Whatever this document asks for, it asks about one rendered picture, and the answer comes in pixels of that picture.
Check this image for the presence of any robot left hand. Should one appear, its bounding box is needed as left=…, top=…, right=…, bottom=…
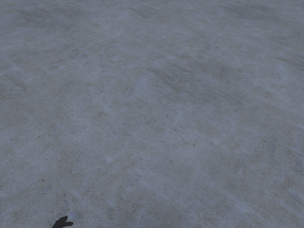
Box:
left=51, top=216, right=73, bottom=228

